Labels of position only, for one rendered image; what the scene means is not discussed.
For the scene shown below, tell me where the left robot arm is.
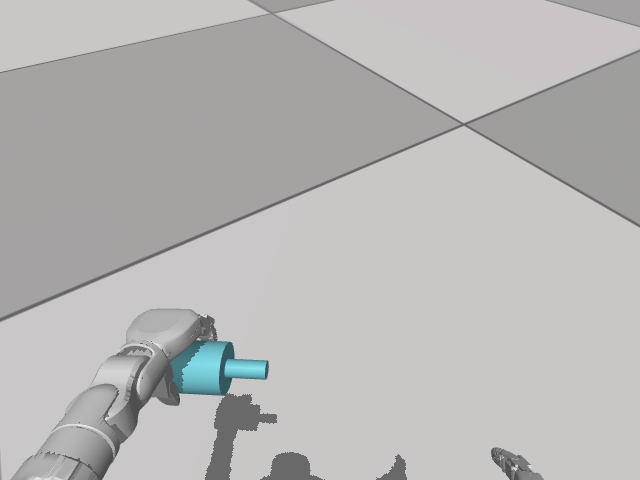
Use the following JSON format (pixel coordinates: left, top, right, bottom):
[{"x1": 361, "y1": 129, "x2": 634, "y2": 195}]
[{"x1": 11, "y1": 340, "x2": 168, "y2": 480}]

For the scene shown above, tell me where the right robot hand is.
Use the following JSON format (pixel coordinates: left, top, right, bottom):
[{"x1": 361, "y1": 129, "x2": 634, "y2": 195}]
[{"x1": 491, "y1": 448, "x2": 544, "y2": 480}]

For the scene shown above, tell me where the bottle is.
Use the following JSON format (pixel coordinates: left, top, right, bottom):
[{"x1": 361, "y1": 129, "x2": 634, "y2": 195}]
[{"x1": 170, "y1": 340, "x2": 269, "y2": 396}]

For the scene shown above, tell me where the left robot hand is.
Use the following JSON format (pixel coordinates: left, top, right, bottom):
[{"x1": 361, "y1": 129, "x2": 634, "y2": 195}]
[{"x1": 126, "y1": 309, "x2": 217, "y2": 406}]

